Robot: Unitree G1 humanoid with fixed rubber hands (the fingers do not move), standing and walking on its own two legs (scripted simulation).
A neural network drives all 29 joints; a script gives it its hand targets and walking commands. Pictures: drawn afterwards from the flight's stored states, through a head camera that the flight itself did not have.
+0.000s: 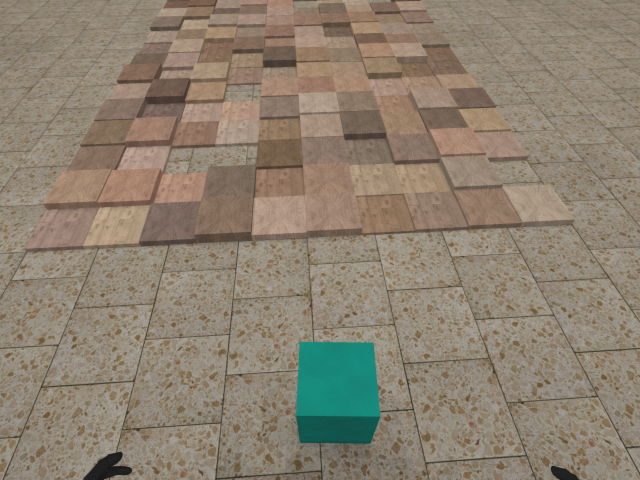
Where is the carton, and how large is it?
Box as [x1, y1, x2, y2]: [296, 342, 379, 443]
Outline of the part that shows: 300,342 296,418 300,442 370,443 379,418 373,343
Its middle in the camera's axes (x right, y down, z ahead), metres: +0.05 +0.44 +1.12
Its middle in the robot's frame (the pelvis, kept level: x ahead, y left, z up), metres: +0.46 -0.02 -0.66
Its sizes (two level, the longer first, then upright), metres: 0.210 0.200 0.250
